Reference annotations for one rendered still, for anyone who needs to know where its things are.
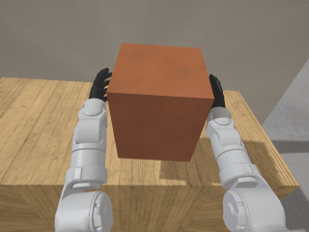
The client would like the right robot upper arm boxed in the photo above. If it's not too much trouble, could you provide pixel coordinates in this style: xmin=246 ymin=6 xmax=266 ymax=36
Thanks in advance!
xmin=223 ymin=188 xmax=304 ymax=232

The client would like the right robot hand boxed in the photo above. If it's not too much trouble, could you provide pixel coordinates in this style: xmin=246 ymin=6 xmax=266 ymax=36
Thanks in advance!
xmin=209 ymin=74 xmax=226 ymax=108

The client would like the pedestal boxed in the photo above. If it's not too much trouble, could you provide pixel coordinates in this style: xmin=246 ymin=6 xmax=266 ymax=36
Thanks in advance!
xmin=0 ymin=77 xmax=300 ymax=232

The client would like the left robot hand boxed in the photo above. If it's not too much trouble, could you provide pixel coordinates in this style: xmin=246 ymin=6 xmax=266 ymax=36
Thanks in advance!
xmin=88 ymin=68 xmax=112 ymax=102

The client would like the carton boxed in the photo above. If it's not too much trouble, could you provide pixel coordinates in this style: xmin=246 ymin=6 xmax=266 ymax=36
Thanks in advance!
xmin=106 ymin=43 xmax=214 ymax=162

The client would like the left robot upper arm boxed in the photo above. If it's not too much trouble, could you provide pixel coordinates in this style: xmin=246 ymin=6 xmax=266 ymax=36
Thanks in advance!
xmin=55 ymin=190 xmax=114 ymax=232

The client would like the right robot forearm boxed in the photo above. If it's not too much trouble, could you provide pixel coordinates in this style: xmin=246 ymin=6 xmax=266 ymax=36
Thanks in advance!
xmin=205 ymin=106 xmax=286 ymax=224

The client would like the left robot forearm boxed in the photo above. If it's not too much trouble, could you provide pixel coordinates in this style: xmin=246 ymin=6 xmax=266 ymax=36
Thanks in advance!
xmin=54 ymin=98 xmax=108 ymax=230

